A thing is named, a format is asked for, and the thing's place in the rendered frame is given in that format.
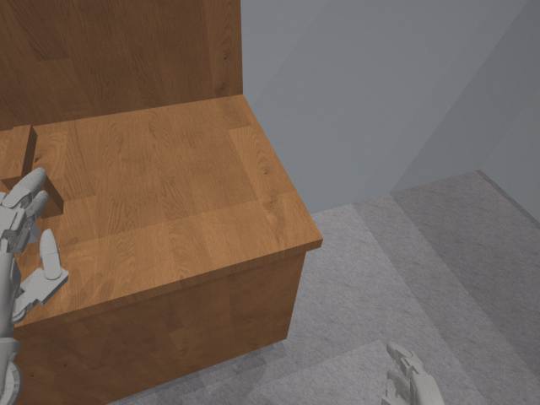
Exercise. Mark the counter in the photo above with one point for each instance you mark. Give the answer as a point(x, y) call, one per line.
point(183, 236)

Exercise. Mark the left robot forearm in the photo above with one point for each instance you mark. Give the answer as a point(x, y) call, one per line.
point(11, 378)

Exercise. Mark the left robot hand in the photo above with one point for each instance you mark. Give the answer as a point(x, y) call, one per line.
point(18, 211)

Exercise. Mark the tap lever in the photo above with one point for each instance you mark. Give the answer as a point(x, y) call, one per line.
point(34, 233)

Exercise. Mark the right robot hand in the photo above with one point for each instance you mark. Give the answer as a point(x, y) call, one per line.
point(422, 389)

